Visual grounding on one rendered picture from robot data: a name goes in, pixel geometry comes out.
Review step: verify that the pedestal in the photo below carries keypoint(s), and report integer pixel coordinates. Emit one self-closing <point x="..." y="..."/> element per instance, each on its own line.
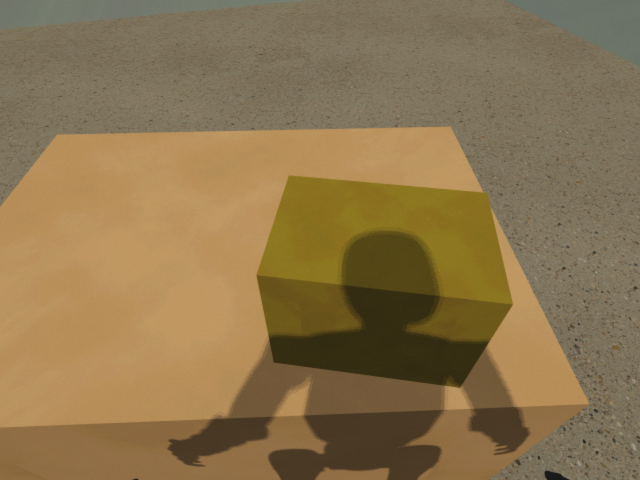
<point x="133" y="341"/>

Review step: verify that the carton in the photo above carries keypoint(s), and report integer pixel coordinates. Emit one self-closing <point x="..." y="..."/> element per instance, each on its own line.
<point x="384" y="280"/>

